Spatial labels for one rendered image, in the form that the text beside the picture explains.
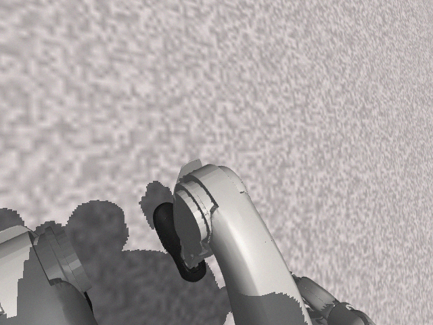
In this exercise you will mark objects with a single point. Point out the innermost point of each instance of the right robot arm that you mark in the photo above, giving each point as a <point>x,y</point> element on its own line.
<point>345,314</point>

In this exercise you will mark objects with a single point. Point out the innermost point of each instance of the right robot hand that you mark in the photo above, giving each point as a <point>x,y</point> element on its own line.
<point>317,298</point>

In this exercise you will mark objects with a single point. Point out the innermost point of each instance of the right robot foot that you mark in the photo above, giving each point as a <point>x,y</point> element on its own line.
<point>165,228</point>

